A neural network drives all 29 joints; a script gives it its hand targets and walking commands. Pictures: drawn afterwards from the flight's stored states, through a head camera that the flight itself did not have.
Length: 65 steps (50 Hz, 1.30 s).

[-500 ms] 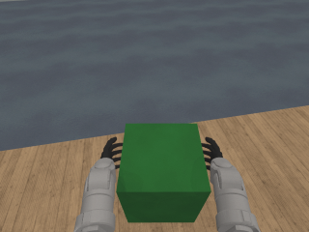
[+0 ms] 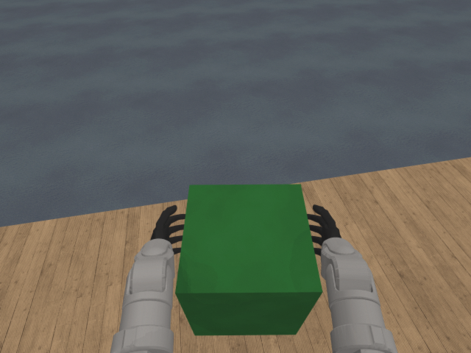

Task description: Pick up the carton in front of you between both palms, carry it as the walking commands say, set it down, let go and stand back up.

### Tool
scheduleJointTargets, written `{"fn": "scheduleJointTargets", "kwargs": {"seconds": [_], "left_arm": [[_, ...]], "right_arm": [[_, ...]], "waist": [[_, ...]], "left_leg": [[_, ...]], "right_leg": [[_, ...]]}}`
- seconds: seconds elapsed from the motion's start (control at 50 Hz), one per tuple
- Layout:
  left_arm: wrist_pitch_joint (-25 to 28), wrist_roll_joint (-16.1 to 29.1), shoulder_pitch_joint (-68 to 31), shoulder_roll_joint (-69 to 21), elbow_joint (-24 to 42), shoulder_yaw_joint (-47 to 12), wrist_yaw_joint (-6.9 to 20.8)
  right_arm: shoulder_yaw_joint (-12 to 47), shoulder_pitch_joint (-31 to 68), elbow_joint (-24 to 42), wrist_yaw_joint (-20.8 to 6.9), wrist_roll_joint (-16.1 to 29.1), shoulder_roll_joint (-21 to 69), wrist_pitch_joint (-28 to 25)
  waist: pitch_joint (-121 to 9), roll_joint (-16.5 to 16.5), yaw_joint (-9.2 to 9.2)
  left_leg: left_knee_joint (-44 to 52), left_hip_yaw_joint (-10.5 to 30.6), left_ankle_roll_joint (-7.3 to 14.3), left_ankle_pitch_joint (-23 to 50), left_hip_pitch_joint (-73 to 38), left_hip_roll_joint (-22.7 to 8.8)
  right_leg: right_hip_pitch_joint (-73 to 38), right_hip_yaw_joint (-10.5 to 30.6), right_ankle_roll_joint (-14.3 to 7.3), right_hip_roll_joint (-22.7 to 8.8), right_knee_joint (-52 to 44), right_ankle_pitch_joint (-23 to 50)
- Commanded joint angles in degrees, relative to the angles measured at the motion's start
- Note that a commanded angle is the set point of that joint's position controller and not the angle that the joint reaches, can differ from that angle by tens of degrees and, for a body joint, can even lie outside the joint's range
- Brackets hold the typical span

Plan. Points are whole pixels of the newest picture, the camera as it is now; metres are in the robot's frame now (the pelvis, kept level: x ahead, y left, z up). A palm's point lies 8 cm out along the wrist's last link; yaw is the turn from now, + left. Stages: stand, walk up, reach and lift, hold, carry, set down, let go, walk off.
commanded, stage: reach and lift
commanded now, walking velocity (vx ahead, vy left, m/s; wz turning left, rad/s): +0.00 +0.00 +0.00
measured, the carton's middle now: (245, 263) +0.30 +0.00 -0.05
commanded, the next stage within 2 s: hold in 0.32 s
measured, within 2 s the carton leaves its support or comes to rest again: neither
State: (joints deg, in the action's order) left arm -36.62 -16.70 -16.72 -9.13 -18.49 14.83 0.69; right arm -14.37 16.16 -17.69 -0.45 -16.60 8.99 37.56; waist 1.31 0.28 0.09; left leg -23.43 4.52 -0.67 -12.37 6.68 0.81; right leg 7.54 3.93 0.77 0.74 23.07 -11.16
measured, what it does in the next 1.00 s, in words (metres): stands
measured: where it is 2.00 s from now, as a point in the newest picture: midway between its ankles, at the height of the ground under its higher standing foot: outside the picture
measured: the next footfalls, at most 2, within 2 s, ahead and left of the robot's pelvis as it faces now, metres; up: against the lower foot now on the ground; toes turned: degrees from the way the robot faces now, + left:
none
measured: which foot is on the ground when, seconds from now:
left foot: down 0.00-1.00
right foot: down 0.00-1.00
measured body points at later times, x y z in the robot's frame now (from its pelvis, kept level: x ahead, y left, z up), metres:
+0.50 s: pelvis +0.00 +0.00 +0.00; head -0.04 +0.00 +0.45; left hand +0.30 +0.15 +0.04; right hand +0.29 -0.15 +0.04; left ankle +0.01 +0.13 -0.74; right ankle +0.02 -0.13 -0.74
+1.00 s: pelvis -0.01 +0.00 +0.00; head -0.05 +0.00 +0.45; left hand +0.30 +0.15 +0.04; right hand +0.29 -0.15 +0.04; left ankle +0.01 +0.13 -0.74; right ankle +0.02 -0.13 -0.74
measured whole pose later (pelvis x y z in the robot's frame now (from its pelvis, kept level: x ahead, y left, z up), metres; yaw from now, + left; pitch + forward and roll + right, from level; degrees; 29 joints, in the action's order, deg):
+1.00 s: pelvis -0.01 +0.00 +0.00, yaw +0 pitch -8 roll +0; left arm -42.7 -16.4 -16.9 -9.2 -14.0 14.2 1.0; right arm -13.6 16.5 -13.4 -0.5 -16.0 9.1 43.6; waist 2.5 0.3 0.0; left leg -22.1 4.5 -0.6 -11.5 2.8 0.8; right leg 3.7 4.1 0.8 0.7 21.7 -10.2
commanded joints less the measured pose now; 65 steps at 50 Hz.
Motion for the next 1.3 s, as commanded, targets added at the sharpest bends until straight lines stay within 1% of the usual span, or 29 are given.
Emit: {"fn": "scheduleJointTargets", "kwargs": {"seconds": [0.0, 0.14, 0.3, 0.4, 0.42, 0.46, 0.5, 0.54, 0.64, 0.78, 0.94, 1.14, 1.28], "left_arm": [[1.1, 13.7, -25.1, -53.7, 2.3, -31.2, 13.4], [-0.1, 14.4, -23.1, -53.4, 5.1, -32.4, 12.9], [-1.4, 15.1, -23.5, -53.5, 6.6, -33.3, 12.8], [-3.5, 16.9, -22.0, -53.0, 11.0, -36.1, 12.5], [-4.0, 16.8, -21.5, -52.2, 11.2, -35.8, 12.4], [-5.0, 16.1, -21.1, -50.5, 10.5, -34.5, 12.2], [-5.4, 15.3, -22.1, -49.7, 9.3, -33.1, 12.4], [-5.4, 15.1, -23.9, -50.1, 8.8, -32.7, 12.7], [-4.9, 15.3, -28.1, -51.6, 7.9, -32.8, 13.3], [-4.4, 14.8, -30.1, -51.9, 5.8, -32.0, 13.6], [-4.4, 14.8, -29.3, -51.7, 6.0, -32.1, 13.6], [-4.9, 15.5, -25.6, -51.3, 8.6, -33.1, 13.1], [-5.1, 15.8, -23.6, -50.9, 10.2, -33.7, 12.7]], "right_arm": [[31.5, 26.3, 3.2, -13.4, 14.0, 53.8, -1.8], [32.5, 24.4, 5.9, -13.2, 14.6, 52.8, -0.8], [33.4, 25.1, 7.4, -13.3, 15.2, 52.2, 0.4], [36.8, 23.9, 12.2, -12.7, 17.3, 52.3, 2.5], [36.5, 23.4, 12.4, -12.5, 17.2, 51.8, 3.1], [35.0, 22.8, 11.4, -12.3, 16.3, 50.5, 4.1], [33.3, 23.4, 10.0, -12.4, 15.5, 49.9, 4.5], [32.8, 25.0, 9.3, -12.6, 15.3, 50.2, 4.6], [33.1, 29.1, 8.6, -13.1, 15.7, 51.7, 4.2], [32.6, 31.3, 6.8, -13.2, 15.4, 52.5, 3.8], [32.5, 30.2, 6.6, -13.1, 15.3, 52.5, 3.9], [33.2, 26.7, 9.0, -12.8, 15.8, 51.9, 4.2], [33.9, 24.8, 10.6, -12.6, 16.1, 51.2, 4.3]], "waist": [[-17.1, -0.3, 0.02], [-16.2, 0.1, 0.07], [-15.1, 0.2, 0.05], [-17.2, 0.0, -0.21], [-16.1, -0.1, -0.19], [-12.7, -0.1, -0.12], [-9.8, 0.0, -0.02], [-9.2, 0.1, 0.04], [-11.2, 0.0, -0.08], [-12.0, -0.3, -0.23], [-12.6, -0.3, -0.18], [-13.5, -0.1, -0.13], [-13.5, 0.0, -0.13]], "left_leg": [[3.4, -0.7, 0.4, 13.6, -3.2, 5.0], [4.0, -0.4, 0.1, 15.8, -4.6, 4.9], [4.4, -0.4, 0.1, 14.3, -4.8, 4.9], [4.8, -0.2, 0.1, 17.6, -7.0, 4.8], [5.1, -0.1, 0.1, 16.9, -6.8, 4.8], [5.9, -0.3, 0.2, 13.3, -5.6, 4.7], [6.4, -0.5, 0.3, 8.8, -4.2, 4.6], [6.4, -0.7, 0.6, 6.2, -3.5, 4.5], [5.7, -1.0, 0.8, 4.1, -3.0, 4.4], [5.5, -1.1, 0.9, 2.4, -2.5, 4.4], [5.6, -1.1, 0.7, 4.7, -3.4, 4.5], [5.6, -0.8, 0.3, 10.4, -5.1, 4.7], [5.7, -0.6, 0.2, 12.7, -5.8, 4.8]], "right_leg": [[-7.8, -0.3, 0.1, 4.9, -2.5, 13.3], [-8.5, -0.1, 0.0, 5.2, -3.1, 14.5], [-8.3, -0.3, -0.1, 5.3, -3.4, 12.6], [-10.3, 0.0, 0.1, 5.2, -4.0, 15.9], [-10.2, 0.0, 0.0, 5.1, -4.3, 15.2], [-9.2, -0.1, -0.1, 5.0, -5.0, 11.8], [-7.9, -0.3, -0.3, 4.9, -5.4, 7.7], [-7.4, -0.5, -0.4, 4.7, -5.5, 5.4], [-7.6, -0.7, -0.4, 4.6, -4.8, 3.5], [-7.5, -0.7, -0.3, 4.5, -4.6, 2.0], [-8.2, -0.5, -0.1, 4.5, -4.7, 4.6], [-9.3, -0.2, 0.0, 4.8, -4.7, 10.0], [-9.6, -0.1, 0.0, 4.9, -4.8, 11.9]]}}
